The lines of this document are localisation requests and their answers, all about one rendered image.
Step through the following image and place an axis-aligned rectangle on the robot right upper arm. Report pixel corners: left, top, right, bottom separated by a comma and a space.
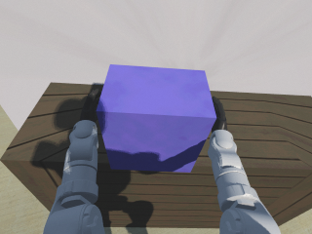
219, 207, 281, 234

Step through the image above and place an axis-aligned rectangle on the carton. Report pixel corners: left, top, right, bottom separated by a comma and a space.
96, 64, 216, 173

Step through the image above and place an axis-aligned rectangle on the pedestal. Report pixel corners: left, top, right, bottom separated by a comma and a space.
0, 82, 312, 229

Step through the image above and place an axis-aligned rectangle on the robot left hand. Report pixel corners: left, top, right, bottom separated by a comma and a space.
79, 88, 101, 122

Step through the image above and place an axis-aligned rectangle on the left robot forearm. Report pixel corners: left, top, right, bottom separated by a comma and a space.
43, 120, 98, 234

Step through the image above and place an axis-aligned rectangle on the robot right hand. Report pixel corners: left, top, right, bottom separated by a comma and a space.
212, 97, 228, 133

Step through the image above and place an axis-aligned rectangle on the robot left upper arm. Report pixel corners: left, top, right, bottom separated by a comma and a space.
44, 203, 105, 234

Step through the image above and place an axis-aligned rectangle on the right robot forearm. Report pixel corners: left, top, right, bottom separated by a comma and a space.
208, 130, 281, 234

